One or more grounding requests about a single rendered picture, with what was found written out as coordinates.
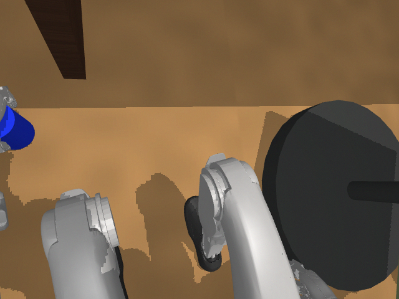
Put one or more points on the left robot hand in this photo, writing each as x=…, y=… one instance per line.
x=6, y=99

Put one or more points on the right robot hand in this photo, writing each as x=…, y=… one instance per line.
x=311, y=286

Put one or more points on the office chair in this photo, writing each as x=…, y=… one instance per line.
x=331, y=183

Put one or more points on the can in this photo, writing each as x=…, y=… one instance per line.
x=15, y=130

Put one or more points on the right robot foot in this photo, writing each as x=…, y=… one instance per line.
x=195, y=232

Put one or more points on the left robot foot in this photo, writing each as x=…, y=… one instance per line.
x=120, y=264

